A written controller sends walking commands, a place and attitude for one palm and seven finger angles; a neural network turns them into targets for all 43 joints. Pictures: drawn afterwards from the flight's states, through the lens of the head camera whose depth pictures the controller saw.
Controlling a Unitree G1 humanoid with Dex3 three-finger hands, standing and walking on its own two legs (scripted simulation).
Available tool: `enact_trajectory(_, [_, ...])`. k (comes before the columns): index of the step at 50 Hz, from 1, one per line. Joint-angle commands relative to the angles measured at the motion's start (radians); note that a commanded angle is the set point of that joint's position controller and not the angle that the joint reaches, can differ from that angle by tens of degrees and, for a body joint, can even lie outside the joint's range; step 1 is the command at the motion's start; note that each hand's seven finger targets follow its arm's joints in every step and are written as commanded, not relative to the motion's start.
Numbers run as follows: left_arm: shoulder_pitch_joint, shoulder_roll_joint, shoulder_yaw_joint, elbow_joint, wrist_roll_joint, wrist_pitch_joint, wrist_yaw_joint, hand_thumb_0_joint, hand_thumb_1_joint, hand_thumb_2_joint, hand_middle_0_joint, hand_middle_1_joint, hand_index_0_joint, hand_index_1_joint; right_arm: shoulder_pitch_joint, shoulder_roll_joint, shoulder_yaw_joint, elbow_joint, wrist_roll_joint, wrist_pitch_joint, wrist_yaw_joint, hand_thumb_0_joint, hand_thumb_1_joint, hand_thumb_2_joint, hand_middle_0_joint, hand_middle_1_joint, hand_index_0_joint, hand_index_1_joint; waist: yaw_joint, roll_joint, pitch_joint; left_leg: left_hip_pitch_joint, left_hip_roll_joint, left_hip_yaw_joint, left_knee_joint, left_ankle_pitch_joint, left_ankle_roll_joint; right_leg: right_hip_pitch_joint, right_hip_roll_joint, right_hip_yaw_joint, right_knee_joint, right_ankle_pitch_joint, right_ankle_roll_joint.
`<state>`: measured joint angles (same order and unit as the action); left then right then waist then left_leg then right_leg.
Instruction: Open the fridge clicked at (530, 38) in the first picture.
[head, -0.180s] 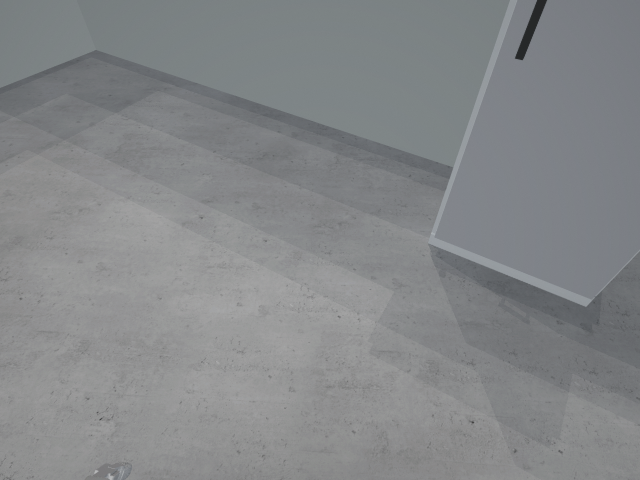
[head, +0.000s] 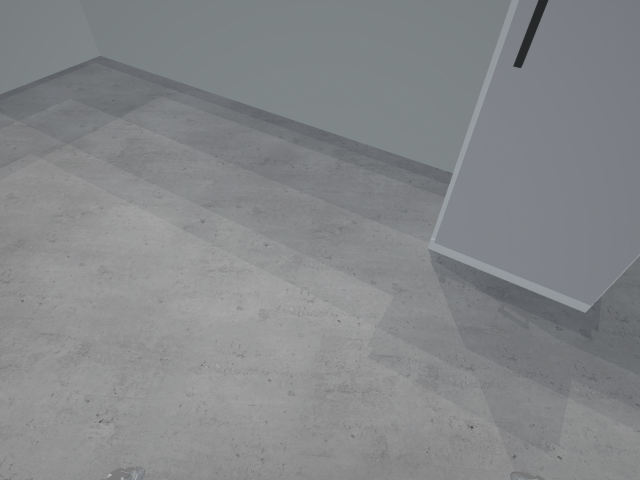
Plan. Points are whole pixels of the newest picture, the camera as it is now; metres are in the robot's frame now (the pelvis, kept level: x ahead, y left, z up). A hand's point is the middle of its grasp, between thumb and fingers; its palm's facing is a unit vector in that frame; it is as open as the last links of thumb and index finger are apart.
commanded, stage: stand and wait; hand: left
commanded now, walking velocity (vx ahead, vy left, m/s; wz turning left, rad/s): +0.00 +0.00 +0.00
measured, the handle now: out of the picture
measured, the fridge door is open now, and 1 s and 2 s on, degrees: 0 0 0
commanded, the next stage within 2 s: look at it before walking up in 0.64 s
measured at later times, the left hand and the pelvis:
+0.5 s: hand out of the picture +0.06 +0.24 -0.15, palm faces -0.03 -0.94 -0.34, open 7.3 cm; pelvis -0.01 -0.01 +0.01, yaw +0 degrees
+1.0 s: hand out of the picture +0.06 +0.23 -0.15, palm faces -0.04 -0.94 -0.33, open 7.3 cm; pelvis -0.01 -0.02 +0.01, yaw +0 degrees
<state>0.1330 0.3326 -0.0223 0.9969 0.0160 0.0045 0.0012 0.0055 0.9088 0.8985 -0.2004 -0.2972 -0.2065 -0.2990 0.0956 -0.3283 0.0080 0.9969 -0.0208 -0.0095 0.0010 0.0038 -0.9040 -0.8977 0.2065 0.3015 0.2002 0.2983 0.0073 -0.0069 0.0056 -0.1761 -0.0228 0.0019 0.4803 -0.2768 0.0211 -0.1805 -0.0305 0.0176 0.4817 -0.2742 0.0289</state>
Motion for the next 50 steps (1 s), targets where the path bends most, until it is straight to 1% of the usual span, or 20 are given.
enact_trajectory(1, [-0.053, 0.210, 0.056, -0.059, -0.004, -0.024, 0.013, 0.000, 0.900, 0.900, -0.200, -0.300, -0.200, -0.300, -0.053, -0.213, -0.057, -0.055, 0.007, -0.026, -0.013, 0.000, -0.900, -0.900, 0.200, 0.300, 0.200, 0.300, -0.010, 0.005, -0.049, 0.013, 0.128, -0.097, -0.100, 0.249, 0.025, 0.014, -0.079, 0.062, -0.071, 0.205, -0.057])
enact_trajectory(6, [-0.049, 0.207, 0.058, -0.044, -0.004, -0.025, 0.012, 0.000, 0.900, 0.900, -0.200, -0.300, -0.200, -0.300, -0.060, -0.212, -0.057, -0.037, 0.008, -0.026, -0.013, 0.000, -0.900, -0.900, 0.200, 0.300, 0.200, 0.300, -0.008, 0.004, -0.052, 0.023, 0.129, -0.098, -0.110, 0.231, 0.023, 0.020, -0.081, 0.066, -0.088, 0.196, -0.055])
enact_trajectory(7, [-0.046, 0.207, 0.057, -0.041, -0.004, -0.025, 0.012, 0.000, 0.900, 0.900, -0.200, -0.300, -0.200, -0.300, -0.061, -0.210, -0.056, -0.035, 0.008, -0.026, -0.013, 0.000, -0.900, -0.900, 0.200, 0.300, 0.200, 0.300, -0.007, 0.013, -0.050, 0.023, 0.129, -0.098, -0.113, 0.228, 0.023, 0.020, -0.083, 0.068, -0.092, 0.195, -0.056])
enact_trajectory(8, [-0.046, 0.207, 0.058, -0.037, -0.004, -0.026, 0.012, 0.000, 0.900, 0.900, -0.200, -0.300, -0.200, -0.300, -0.061, -0.208, -0.056, -0.029, 0.008, -0.026, -0.013, 0.000, -0.900, -0.900, 0.200, 0.300, 0.200, 0.300, -0.007, 0.004, -0.049, 0.022, 0.129, -0.098, -0.117, 0.218, 0.023, 0.022, -0.085, 0.069, -0.097, 0.192, -0.056])
enact_trajectory(11, [-0.045, 0.209, 0.058, -0.028, -0.005, -0.027, 0.012, 0.000, 0.900, 0.900, -0.200, -0.300, -0.200, -0.300, -0.056, -0.212, -0.056, -0.018, 0.010, -0.026, -0.013, 0.000, -0.900, -0.900, 0.200, 0.300, 0.200, 0.300, -0.008, 0.011, -0.061, 0.033, 0.131, -0.099, -0.118, 0.226, 0.020, 0.030, -0.086, 0.071, -0.102, 0.201, -0.057])
enact_trajectory(17, [-0.044, 0.213, 0.057, -0.004, -0.006, -0.028, 0.011, 0.000, 0.900, 0.900, -0.200, -0.300, -0.200, -0.300, -0.049, -0.214, -0.053, 0.009, 0.011, -0.025, -0.012, 0.000, -0.900, -0.900, 0.200, 0.300, 0.200, 0.300, -0.006, 0.004, -0.043, 0.025, 0.132, -0.103, -0.135, 0.204, 0.016, 0.035, -0.090, 0.075, -0.121, 0.186, -0.057])
enact_trajectory(20, [-0.044, 0.213, 0.056, 0.004, -0.006, -0.026, 0.010, 0.000, 0.900, 0.900, -0.200, -0.300, -0.200, -0.300, -0.046, -0.218, -0.051, 0.022, 0.011, -0.025, -0.012, 0.000, -0.900, -0.900, 0.200, 0.300, 0.200, 0.300, -0.007, 0.007, -0.030, 0.019, 0.133, -0.108, -0.150, 0.170, 0.015, 0.027, -0.086, 0.080, -0.132, 0.148, -0.056])
enact_trajectory(25, [-0.043, 0.214, 0.055, 0.016, -0.006, -0.027, 0.010, 0.000, 0.900, 0.900, -0.200, -0.300, -0.200, -0.300, -0.041, -0.221, -0.049, 0.037, 0.012, -0.026, -0.011, 0.000, -0.900, -0.900, 0.200, 0.300, 0.200, 0.300, -0.004, 0.007, -0.035, 0.024, 0.136, -0.110, -0.159, 0.175, 0.015, 0.034, -0.088, 0.081, -0.139, 0.151, -0.056])
enact_trajectory(26, [-0.042, 0.216, 0.055, 0.015, -0.006, -0.028, 0.011, 0.000, 0.900, 0.900, -0.200, -0.300, -0.200, -0.300, -0.039, -0.221, -0.049, 0.037, 0.013, -0.025, -0.011, 0.000, -0.900, -0.900, 0.200, 0.300, 0.200, 0.300, -0.004, -0.004, -0.034, 0.028, 0.136, -0.110, -0.155, 0.183, 0.015, 0.034, -0.089, 0.081, -0.141, 0.159, -0.057])
enact_trajectory(28, [-0.049, 0.214, 0.056, 0.019, -0.005, -0.027, 0.011, 0.000, 0.900, 0.900, -0.200, -0.300, -0.200, -0.300, -0.033, -0.220, -0.049, 0.043, 0.012, -0.026, -0.011, 0.000, -0.900, -0.900, 0.200, 0.300, 0.200, 0.300, -0.008, -0.007, -0.030, 0.025, 0.137, -0.110, -0.162, 0.178, 0.013, 0.032, -0.088, 0.083, -0.143, 0.154, -0.056])
enact_trajectory(35, [-0.046, 0.214, 0.055, 0.022, -0.005, -0.028, 0.011, 0.000, 0.900, 0.900, -0.200, -0.300, -0.200, -0.300, -0.037, -0.219, -0.048, 0.052, 0.011, -0.025, -0.010, 0.000, -0.900, -0.900, 0.200, 0.300, 0.200, 0.300, -0.005, 0.000, -0.018, 0.030, 0.136, -0.107, -0.169, 0.165, 0.011, 0.020, -0.090, 0.089, -0.158, 0.141, -0.057])
enact_trajectory(36, [-0.048, 0.216, 0.056, 0.022, -0.004, -0.029, 0.011, 0.000, 0.900, 0.900, -0.200, -0.300, -0.200, -0.300, -0.031, -0.220, -0.048, 0.049, 0.013, -0.024, -0.010, 0.000, -0.900, -0.900, 0.200, 0.300, 0.200, 0.300, -0.008, -0.011, -0.027, 0.031, 0.138, -0.108, -0.166, 0.173, 0.010, 0.026, -0.088, 0.090, -0.156, 0.147, -0.057])
enact_trajectory(37, [-0.048, 0.214, 0.055, 0.023, -0.005, -0.029, 0.011, 0.000, 0.900, 0.900, -0.200, -0.300, -0.200, -0.300, -0.033, -0.219, -0.048, 0.053, 0.012, -0.025, -0.010, 0.000, -0.900, -0.900, 0.200, 0.300, 0.200, 0.300, -0.007, -0.002, -0.028, 0.033, 0.138, -0.107, -0.169, 0.173, 0.010, 0.027, -0.089, 0.090, -0.155, 0.148, -0.057])
enact_trajectory(39, [-0.050, 0.214, 0.055, 0.023, -0.004, -0.029, 0.011, 0.000, 0.900, 0.900, -0.200, -0.300, -0.200, -0.300, -0.035, -0.218, -0.048, 0.053, 0.012, -0.024, -0.010, 0.000, -0.900, -0.900, 0.200, 0.300, 0.200, 0.300, -0.006, -0.001, -0.012, 0.029, 0.137, -0.106, -0.173, 0.163, 0.009, 0.019, -0.088, 0.092, -0.161, 0.140, -0.057])
enact_trajectory(42, [-0.047, 0.214, 0.056, 0.022, -0.004, -0.031, 0.011, 0.000, 0.900, 0.900, -0.200, -0.300, -0.200, -0.300, -0.033, -0.216, -0.048, 0.053, 0.012, -0.024, -0.009, 0.000, -0.900, -0.900, 0.200, 0.300, 0.200, 0.300, -0.006, -0.012, -0.020, 0.035, 0.138, -0.104, -0.170, 0.165, 0.009, 0.020, -0.090, 0.091, -0.164, 0.140, -0.057])
enact_trajectory(43, [-0.049, 0.214, 0.056, 0.024, -0.004, -0.031, 0.011, 0.000, 0.900, 0.900, -0.200, -0.300, -0.200, -0.300, -0.035, -0.217, -0.048, 0.055, 0.012, -0.024, -0.010, 0.000, -0.900, -0.900, 0.200, 0.300, 0.200, 0.300, -0.007, -0.013, -0.012, 0.033, 0.136, -0.104, -0.171, 0.161, 0.007, 0.014, -0.089, 0.096, -0.168, 0.136, -0.057])
enact_trajectory(46, [-0.044, 0.216, 0.057, 0.023, -0.004, -0.031, 0.011, 0.000, 0.900, 0.900, -0.200, -0.300, -0.200, -0.300, -0.033, -0.218, -0.048, 0.054, 0.013, -0.024, -0.010, 0.000, -0.900, -0.900, 0.200, 0.300, 0.200, 0.300, -0.006, 0.003, -0.027, 0.044, 0.139, -0.101, -0.168, 0.169, 0.007, 0.021, -0.090, 0.096, -0.169, 0.146, -0.058])
enact_trajectory(47, [-0.047, 0.216, 0.056, 0.024, -0.004, -0.032, 0.011, 0.000, 0.900, 0.900, -0.200, -0.300, -0.200, -0.300, -0.035, -0.215, -0.048, 0.054, 0.012, -0.023, -0.010, 0.000, -0.900, -0.900, 0.200, 0.300, 0.200, 0.300, -0.007, -0.001, -0.019, 0.039, 0.137, -0.102, -0.169, 0.162, 0.006, 0.016, -0.090, 0.097, -0.170, 0.139, -0.058])
enact_trajectory(48, [-0.044, 0.215, 0.056, 0.025, -0.004, -0.032, 0.010, 0.000, 0.900, 0.900, -0.200, -0.300, -0.200, -0.300, -0.032, -0.217, -0.048, 0.055, 0.011, -0.024, -0.010, 0.000, -0.900, -0.900, 0.200, 0.300, 0.200, 0.300, -0.008, -0.004, -0.032, 0.048, 0.138, -0.099, -0.168, 0.171, 0.006, 0.020, -0.090, 0.099, -0.168, 0.151, -0.059])
enact_trajectory(50, [-0.047, 0.215, 0.056, 0.025, -0.004, -0.032, 0.010, 0.000, 0.900, 0.900, -0.200, -0.300, -0.200, -0.300, -0.036, -0.217, -0.047, 0.057, 0.012, -0.024, -0.010, 0.000, -0.900, -0.900, 0.200, 0.300, 0.200, 0.300, -0.008, -0.002, -0.026, 0.047, 0.140, -0.099, -0.170, 0.172, 0.005, 0.021, -0.090, 0.095, -0.170, 0.156, -0.058])
